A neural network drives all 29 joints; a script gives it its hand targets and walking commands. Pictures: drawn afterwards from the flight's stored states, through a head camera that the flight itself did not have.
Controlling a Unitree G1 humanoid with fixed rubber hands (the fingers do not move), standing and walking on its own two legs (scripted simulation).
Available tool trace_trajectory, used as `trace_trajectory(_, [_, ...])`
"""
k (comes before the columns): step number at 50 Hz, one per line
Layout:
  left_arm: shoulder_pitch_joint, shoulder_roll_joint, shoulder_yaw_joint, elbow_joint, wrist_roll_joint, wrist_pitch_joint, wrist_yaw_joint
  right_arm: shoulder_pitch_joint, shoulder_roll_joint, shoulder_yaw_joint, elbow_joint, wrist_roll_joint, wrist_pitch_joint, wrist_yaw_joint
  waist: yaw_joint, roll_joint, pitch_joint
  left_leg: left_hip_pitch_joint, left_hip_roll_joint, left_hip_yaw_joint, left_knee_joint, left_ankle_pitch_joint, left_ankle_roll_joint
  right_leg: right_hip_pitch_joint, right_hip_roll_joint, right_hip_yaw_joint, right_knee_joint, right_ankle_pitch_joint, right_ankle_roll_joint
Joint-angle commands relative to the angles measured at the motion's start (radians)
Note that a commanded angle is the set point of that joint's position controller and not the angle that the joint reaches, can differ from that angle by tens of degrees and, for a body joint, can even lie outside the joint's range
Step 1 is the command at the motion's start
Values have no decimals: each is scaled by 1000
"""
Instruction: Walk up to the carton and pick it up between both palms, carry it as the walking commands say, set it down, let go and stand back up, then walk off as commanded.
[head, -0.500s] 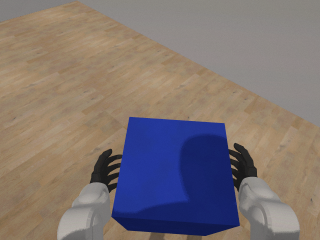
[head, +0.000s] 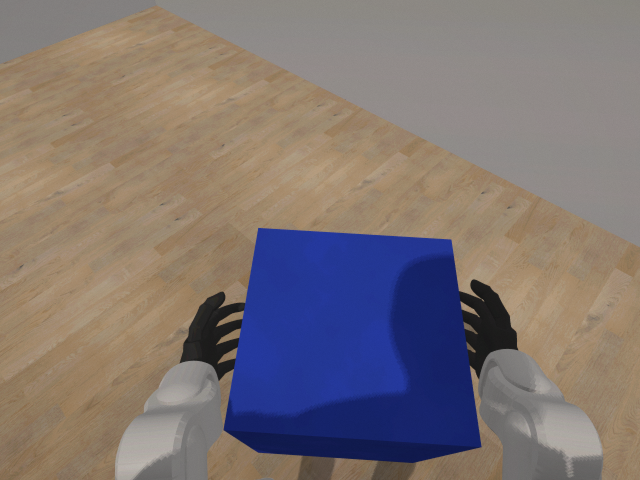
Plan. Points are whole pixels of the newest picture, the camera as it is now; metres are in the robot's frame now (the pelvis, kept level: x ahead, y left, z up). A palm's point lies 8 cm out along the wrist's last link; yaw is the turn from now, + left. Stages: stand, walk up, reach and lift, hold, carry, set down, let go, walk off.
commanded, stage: carry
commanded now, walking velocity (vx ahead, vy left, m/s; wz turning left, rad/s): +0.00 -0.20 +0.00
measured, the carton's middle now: (343, 358) +0.27 +0.00 +0.00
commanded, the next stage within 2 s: none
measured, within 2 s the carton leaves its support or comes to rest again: neither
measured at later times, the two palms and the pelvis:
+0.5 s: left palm (226, 349) +0.26 +0.13 +0.06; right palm (511, 339) +0.27 -0.17 +0.08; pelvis +0.02 -0.02 +0.00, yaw -3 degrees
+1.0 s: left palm (304, 396) +0.21 +0.04 +0.07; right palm (620, 396) +0.21 -0.26 +0.08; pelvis -0.02 -0.10 -0.01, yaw -3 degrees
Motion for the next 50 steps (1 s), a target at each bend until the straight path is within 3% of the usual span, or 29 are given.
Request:
trace_trajectory(1, [-441,-849,-652,-115,-353,-65,-132,-390,876,734,-194,312,4,136,21,-84,-430,-43,5,8,-32,75,-13,314,-272,224,-60,404,1])
trace_trajectory(3, [-473,-854,-668,-133,-364,-64,-129,-389,878,723,-189,310,5,134,21,-78,-451,-33,-1,12,-89,68,-11,356,-266,216,0,540,-8])
trace_trajectory(7, [-487,-865,-680,-159,-372,-60,-123,-399,882,717,-200,319,9,137,19,-71,-464,29,-20,40,-219,67,-2,325,-260,208,30,525,7])
trace_trajectory(8, [-478,-863,-687,-160,-372,-58,-121,-385,875,712,-202,317,9,138,10,-57,-469,66,-13,36,-284,117,2,302,-256,199,61,509,1])
trace_trajectory(10, [-496,-870,-694,-169,-378,-55,-119,-384,892,710,-194,319,11,142,-8,-54,-473,193,25,6,-448,284,16,233,-219,157,138,510,45])
trace_trajectory(11, [-486,-873,-691,-153,-376,-55,-119,-393,888,707,-206,317,6,144,-21,-58,-483,335,109,-87,-497,425,51,94,-183,131,177,406,82])
trace_trajectory(12, [-507,-867,-700,-172,-382,-53,-120,-381,878,694,-187,308,7,144,-22,103,-480,429,288,-291,-520,697,120,-64,-108,74,278,131,130])
trace_trajectory(13, [-520,-858,-702,-174,-379,-50,-122,-381,874,684,-172,306,7,142,-22,288,-450,444,477,-499,-567,910,235,-200,-21,61,458,-317,165])
trace_trajectory(14, [-543,-840,-693,-156,-372,-44,-119,-368,869,667,-145,293,16,139,-22,224,-407,392,498,-475,-552,983,281,-206,-51,153,630,-408,153])
trace_trajectory(15, [-545,-851,-706,-156,-376,-46,-119,-355,876,674,-138,289,16,142,-24,198,-414,381,470,-401,-529,933,277,-209,-86,182,670,-381,151])
trace_trajectory(16, [-535,-855,-710,-146,-373,-45,-118,-358,866,673,-143,288,16,145,-18,177,-400,388,418,-331,-536,866,228,-235,-95,160,631,-336,150])
trace_trajectory(18, [-528,-881,-714,-152,-389,-47,-116,-365,868,670,-156,293,13,151,-9,155,-400,433,318,-196,-490,970,152,-248,-81,103,532,-309,157])
trace_trajectory(22, [-546,-875,-750,-215,-396,-54,-98,-331,856,639,-180,295,2,147,-21,295,-441,489,298,-184,-452,1155,138,-166,-29,27,367,-318,178])
trace_trajectory(24, [-510,-870,-748,-216,-390,-51,-91,-317,848,640,-202,296,0,144,-22,335,-463,480,287,-170,-436,1150,125,-104,-25,17,245,-299,169])
trace_trajectory(26, [-487,-884,-745,-206,-384,-45,-93,-339,850,657,-231,303,-1,143,-9,335,-483,421,256,-98,-393,1038,88,30,-24,-26,51,-140,155])
trace_trajectory(27, [-499,-874,-735,-217,-380,-45,-92,-324,853,662,-213,300,2,141,-6,305,-490,346,221,-59,-349,887,53,130,-52,-12,-43,-40,137])
trace_trajectory(28, [-482,-871,-718,-198,-373,-40,-97,-329,853,673,-212,298,5,138,2,218,-489,222,181,-23,-293,653,19,257,-115,43,-65,10,112])
trace_trajectory(29, [-465,-855,-709,-196,-368,-45,-102,-354,846,690,-239,297,6,136,12,-5,-488,12,102,18,-148,189,-20,393,-293,245,-52,300,58])
trace_trajectory(30, [-487,-849,-708,-199,-373,-46,-105,-373,848,705,-239,294,10,138,8,-185,-445,-116,28,47,40,-148,-29,375,-403,355,-24,483,-21])
trace_trajectory(31, [-485,-844,-698,-194,-369,-46,-111,-400,854,730,-242,299,12,138,15,-199,-430,-116,38,4,145,-186,-22,316,-404,325,-19,526,-48])
trace_trajectory(33, [-480,-851,-671,-165,-363,-38,-122,-422,882,744,-216,307,17,138,17,-152,-386,-76,41,-10,249,-94,-20,194,-342,236,-71,273,-29])
trace_trajectory(34, [-481,-856,-667,-166,-368,-42,-125,-446,890,755,-232,317,17,135,16,-193,-366,-93,50,-7,233,-56,-25,205,-318,216,-61,254,-26])
trace_trajectory(35, [-471,-865,-659,-134,-366,-38,-128,-444,881,750,-225,315,22,131,14,-178,-385,-107,56,-1,194,-31,-28,253,-296,187,-14,340,-32])
trace_trajectory(37, [-461,-858,-646,-115,-364,-41,-130,-421,875,735,-198,307,25,126,17,-183,-414,-113,38,21,139,-33,-33,302,-292,185,15,486,-50])
trace_trajectory(42, [-468,-850,-653,-135,-358,-47,-123,-431,863,725,-208,317,23,128,22,-122,-427,-5,5,37,-37,-12,-25,233,-299,215,-18,243,-59])
trace_trajectory(45, [-488,-851,-656,-136,-358,-35,-121,-450,863,721,-202,317,33,132,19,-144,-388,75,-4,51,-124,24,-5,113,-292,209,-71,28,-42])
trace_trajectory(48, [-473,-822,-649,-110,-345,-13,-113,-421,834,700,-166,305,52,131,-1,-131,-385,197,-19,82,-313,123,8,47,-261,171,-61,-102,0])
trace_trajectory(49, [-488,-825,-657,-108,-349,-8,-111,-403,840,682,-140,301,57,133,-15,-83,-390,265,-10,79,-449,199,13,18,-239,138,-28,-116,37])
trace_trajectory(50, [-503,-820,-659,-111,-344,-4,-109,-408,842,674,-137,301,58,136,-24,-30,-380,337,65,-32,-536,231,41,-65,-191,102,38,-115,88])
